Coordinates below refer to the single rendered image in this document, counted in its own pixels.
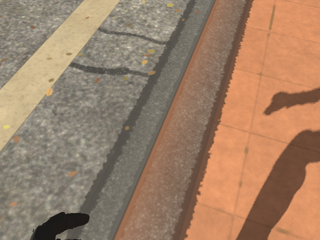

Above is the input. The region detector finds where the left robot hand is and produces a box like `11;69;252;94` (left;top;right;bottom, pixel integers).
30;212;90;240

